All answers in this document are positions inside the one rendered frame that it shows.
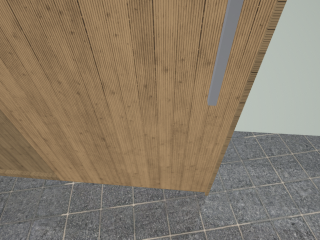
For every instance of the handle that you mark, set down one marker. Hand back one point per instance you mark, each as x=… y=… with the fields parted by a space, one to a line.
x=230 y=23

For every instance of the wardrobe door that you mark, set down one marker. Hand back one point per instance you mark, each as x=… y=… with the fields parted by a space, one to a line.
x=116 y=91
x=15 y=151

